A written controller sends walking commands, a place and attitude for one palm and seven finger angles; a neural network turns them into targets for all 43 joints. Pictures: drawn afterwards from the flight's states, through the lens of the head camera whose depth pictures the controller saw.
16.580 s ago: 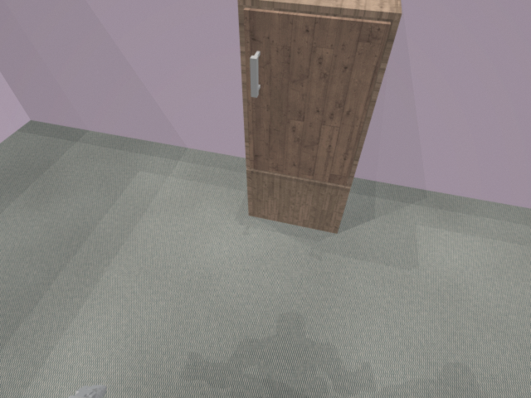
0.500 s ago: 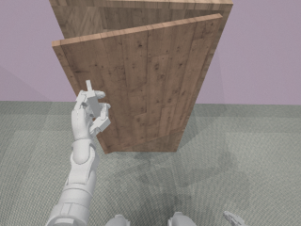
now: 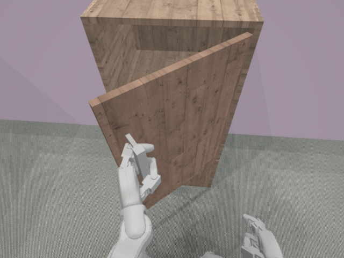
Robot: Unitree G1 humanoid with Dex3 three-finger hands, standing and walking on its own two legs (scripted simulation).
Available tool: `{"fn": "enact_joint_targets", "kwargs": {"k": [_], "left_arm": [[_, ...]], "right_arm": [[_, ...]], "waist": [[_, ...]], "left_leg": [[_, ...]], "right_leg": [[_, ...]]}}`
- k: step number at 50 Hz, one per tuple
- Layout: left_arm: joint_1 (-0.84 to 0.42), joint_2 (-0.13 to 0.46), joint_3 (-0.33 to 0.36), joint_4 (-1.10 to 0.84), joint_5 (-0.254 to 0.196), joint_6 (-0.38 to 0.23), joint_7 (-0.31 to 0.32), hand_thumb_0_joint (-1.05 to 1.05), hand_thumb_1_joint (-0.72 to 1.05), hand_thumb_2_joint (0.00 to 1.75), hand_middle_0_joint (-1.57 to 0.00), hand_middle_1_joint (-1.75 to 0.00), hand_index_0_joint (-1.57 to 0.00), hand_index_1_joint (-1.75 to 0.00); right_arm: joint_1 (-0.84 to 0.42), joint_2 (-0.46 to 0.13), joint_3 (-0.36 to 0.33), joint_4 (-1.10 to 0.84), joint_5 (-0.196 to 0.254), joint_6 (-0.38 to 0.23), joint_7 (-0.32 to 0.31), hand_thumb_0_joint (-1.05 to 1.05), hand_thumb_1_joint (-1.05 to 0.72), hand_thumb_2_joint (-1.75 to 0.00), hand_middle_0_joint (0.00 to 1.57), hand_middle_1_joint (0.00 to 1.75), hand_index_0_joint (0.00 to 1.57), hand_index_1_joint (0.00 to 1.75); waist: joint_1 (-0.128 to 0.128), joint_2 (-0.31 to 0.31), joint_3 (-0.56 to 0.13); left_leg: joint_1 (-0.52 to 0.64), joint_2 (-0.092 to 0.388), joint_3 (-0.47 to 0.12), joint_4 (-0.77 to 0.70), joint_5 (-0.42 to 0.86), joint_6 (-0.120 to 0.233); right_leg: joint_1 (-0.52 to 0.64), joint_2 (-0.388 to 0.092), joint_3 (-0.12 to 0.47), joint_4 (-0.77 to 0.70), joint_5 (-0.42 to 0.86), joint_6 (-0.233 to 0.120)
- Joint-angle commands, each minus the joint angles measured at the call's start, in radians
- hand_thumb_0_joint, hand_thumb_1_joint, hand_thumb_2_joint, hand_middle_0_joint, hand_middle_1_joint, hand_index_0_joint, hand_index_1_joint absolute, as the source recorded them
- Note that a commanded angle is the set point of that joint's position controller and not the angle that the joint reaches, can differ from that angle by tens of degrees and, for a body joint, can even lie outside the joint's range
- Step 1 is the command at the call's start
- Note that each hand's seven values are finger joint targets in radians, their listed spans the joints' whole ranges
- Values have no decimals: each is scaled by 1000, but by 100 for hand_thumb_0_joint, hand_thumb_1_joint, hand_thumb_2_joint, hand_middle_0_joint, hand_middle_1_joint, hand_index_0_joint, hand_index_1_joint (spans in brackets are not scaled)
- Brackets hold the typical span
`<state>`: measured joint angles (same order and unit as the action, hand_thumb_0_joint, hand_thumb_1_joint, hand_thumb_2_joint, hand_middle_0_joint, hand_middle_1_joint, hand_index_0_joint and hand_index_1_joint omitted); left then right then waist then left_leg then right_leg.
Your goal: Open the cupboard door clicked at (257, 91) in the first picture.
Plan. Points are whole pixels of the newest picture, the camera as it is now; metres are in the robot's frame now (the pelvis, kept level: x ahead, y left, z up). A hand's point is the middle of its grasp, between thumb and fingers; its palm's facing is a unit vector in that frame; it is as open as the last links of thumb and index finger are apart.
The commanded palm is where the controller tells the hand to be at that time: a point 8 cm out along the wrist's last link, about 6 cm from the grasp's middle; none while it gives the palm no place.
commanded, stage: open thumb and fingers to let go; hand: left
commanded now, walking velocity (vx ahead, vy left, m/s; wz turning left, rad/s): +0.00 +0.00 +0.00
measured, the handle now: (138, 158) +0.33 +0.09 +0.06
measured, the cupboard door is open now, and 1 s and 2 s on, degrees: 41 38 43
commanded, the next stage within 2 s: slide the hand sideways off the handle in 0.92 s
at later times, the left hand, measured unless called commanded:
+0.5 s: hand (152, 180) +0.28 +0.06 +0.05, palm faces +0.32 -0.95 -0.02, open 10.1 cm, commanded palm +0.23 +0.10 +0.05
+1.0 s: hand (150, 178) +0.28 +0.06 +0.05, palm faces +0.26 -0.96 -0.01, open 15.6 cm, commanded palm +0.24 +0.10 +0.05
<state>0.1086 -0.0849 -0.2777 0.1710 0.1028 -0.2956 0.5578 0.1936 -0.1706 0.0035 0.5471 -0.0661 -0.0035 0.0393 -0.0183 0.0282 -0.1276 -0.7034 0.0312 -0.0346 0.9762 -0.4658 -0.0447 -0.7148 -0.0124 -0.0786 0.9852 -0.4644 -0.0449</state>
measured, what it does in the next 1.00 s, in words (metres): stands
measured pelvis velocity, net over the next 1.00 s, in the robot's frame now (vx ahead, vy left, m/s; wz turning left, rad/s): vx -0.01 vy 0.01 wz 0.00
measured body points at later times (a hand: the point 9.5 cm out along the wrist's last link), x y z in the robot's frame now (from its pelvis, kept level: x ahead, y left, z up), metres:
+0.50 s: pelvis +0.00 -0.01 +0.00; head +0.04 -0.03 +0.44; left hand +0.26 +0.11 +0.05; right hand +0.18 -0.23 -0.10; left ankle +0.01 +0.15 -0.68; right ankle +0.02 -0.09 -0.68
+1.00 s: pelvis -0.01 +0.01 -0.01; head +0.03 +0.00 +0.44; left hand +0.26 +0.11 +0.05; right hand +0.18 -0.20 -0.10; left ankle +0.01 +0.15 -0.68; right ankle +0.02 -0.09 -0.68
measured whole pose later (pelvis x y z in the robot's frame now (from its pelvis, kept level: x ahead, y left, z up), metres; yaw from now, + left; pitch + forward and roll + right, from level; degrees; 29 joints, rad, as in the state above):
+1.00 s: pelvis -0.01 +0.01 -0.01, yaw +0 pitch +11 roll +0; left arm 0.11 -0.08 -0.29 0.12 0.11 -0.24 0.56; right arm 0.18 -0.17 0.01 0.54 -0.07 -0.03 0.02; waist -0.02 0.03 -0.13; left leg -0.74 0.02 -0.04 1.03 -0.48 -0.03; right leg -0.75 -0.02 -0.08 1.03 -0.47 -0.03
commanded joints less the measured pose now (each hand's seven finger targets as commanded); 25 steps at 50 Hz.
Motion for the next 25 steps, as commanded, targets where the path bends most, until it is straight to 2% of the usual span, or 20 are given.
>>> {"fn": "enact_joint_targets", "kwargs": {"k": [1, 4, 5, 6, 7, 9, 11, 13, 14, 16, 17, 21, 22, 25], "left_arm": [[69, -157, -42, -297, 3, -27, -9, 0, 90, 90, -40, -135, -40, -135], [-53, -127, -3, -286, 0, -18, 13, 0, 90, 90, -40, -135, -40, -135], [-158, -94, 32, -270, 0, -22, 28, 0, 90, 90, -40, -135, -40, -135], [-157, -85, 51, -250, 0, -21, 33, 0, 83, 87, -40, -134, -40, -134], [-160, -85, 56, -235, 2, -24, 35, 0, 76, 84, -39, -134, -39, -134], [-111, -106, 42, -228, 1, -28, 25, 0, 62, 78, -38, -132, -38, -132], [-80, -94, 39, -252, 3, -32, 11, 0, 48, 72, -37, -130, -37, -130], [-72, -114, 10, -272, 8, -38, -2, 0, 34, 66, -36, -129, -36, -129], [-67, -126, -7, -278, 10, -40, -9, 0, 27, 63, -35, -128, -35, -128], [-75, -102, 3, -278, 9, -44, -15, 0, 13, 57, -35, -127, -35, -127], [-102, -103, 0, -287, 6, -48, -16, 0, 6, 54, -34, -126, -34, -126], [-79, -93, 1, -301, 14, -58, -17, 0, -22, 42, -32, -123, -32, -123], [-90, -101, -7, -297, 14, -59, -17, 0, -29, 39, -32, -122, -32, -122], [-71, -102, -5, -304, 10, -58, -14, 0, -50, 30, -30, -120, -30, -120]], "right_arm": [[-99, -75, -23, -185, 9, -70, -3, 0, -90, -90, 20, 30, 20, 30], [-104, -77, -18, -169, 4, -70, -14, 0, -90, -90, 20, 30, 20, 30], [-104, -81, -16, -154, -1, -71, -21, 0, -90, -90, 20, 30, 20, 30], [-107, -78, -17, -149, -3, -70, -27, 0, -90, -90, 20, 30, 20, 30], [-109, -78, -19, -144, -6, -72, -30, 0, -90, -90, 20, 30, 20, 30], [-99, -75, -21, -148, -6, -76, -28, 0, -90, -90, 20, 30, 20, 30], [-82, -78, -28, -155, -3, -75, -27, 0, -90, -90, 20, 30, 20, 30], [-70, -79, -30, -155, -2, -75, -26, 0, -90, -90, 20, 30, 20, 30], [-65, -82, -31, -158, -2, -78, -24, 0, -90, -90, 20, 30, 20, 30], [-64, -86, -32, -157, -1, -79, -27, 0, -90, -90, 20, 30, 20, 30], [-66, -88, -32, -156, -3, -79, -29, 0, -90, -90, 20, 30, 20, 30], [-64, -89, -35, -161, -1, -85, -31, 0, -90, -90, 20, 30, 20, 30], [-59, -89, -34, -159, 0, -84, -30, 0, -90, -90, 20, 30, 20, 30], [-58, -89, -35, -163, 0, -89, -31, 0, -90, -90, 20, 30, 20, 30]], "waist": [[29, -98, -225], [7, -108, -167], [-9, -122, -158], [1, -141, -142], [-1, -152, -167], [10, -136, -196], [14, -142, -237], [2, -131, -236], [-4, -131, -233], [-11, -153, -221], [-15, -141, -216], [-4, -117, -234], [-10, -121, -232], [-5, -126, -242]], "left_leg": [[80, -57, 37, -106, 193, 49], [53, -63, 32, -84, 142, 47], [41, -64, 28, -70, 123, 50], [26, -66, 26, -69, 111, 49], [26, -66, 28, -60, 109, 49], [29, -68, 30, -64, 129, 47], [30, -66, 30, -63, 163, 46], [40, -62, 31, -64, 179, 47], [40, -62, 31, -61, 179, 48], [30, -59, 25, -55, 168, 50], [22, -61, 26, -51, 156, 50], [33, -60, 24, -51, 164, 52], [37, -59, 24, -52, 164, 53], [32, -61, 25, -50, 165, 52]], "right_leg": [[232, 1, 47, -204, 261, 13], [175, -13, 74, -226, 187, 24], [147, -18, 87, -231, 152, 31], [147, -19, 97, -243, 121, 30], [153, -28, 115, -247, 127, 37], [177, -30, 115, -235, 186, 38], [221, -34, 119, -220, 278, 40], [220, -34, 107, -205, 328, 41], [216, -35, 105, -203, 332, 43], [205, -35, 110, -209, 312, 44], [198, -41, 119, -211, 294, 47], [187, -31, 103, -195, 278, 37], [179, -28, 93, -189, 269, 35], [187, -30, 95, -189, 281, 38]]}}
